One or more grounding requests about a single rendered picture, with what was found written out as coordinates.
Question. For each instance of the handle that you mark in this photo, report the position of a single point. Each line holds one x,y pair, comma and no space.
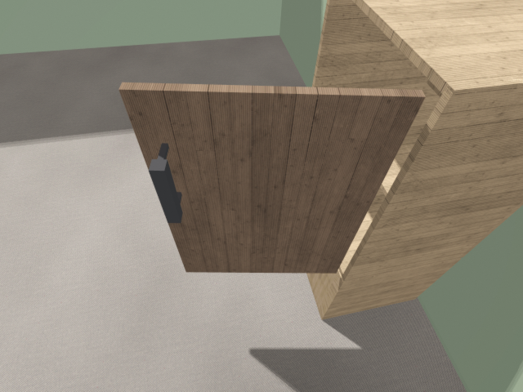
161,176

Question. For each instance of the cupboard door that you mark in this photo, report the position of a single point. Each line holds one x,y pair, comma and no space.
273,179

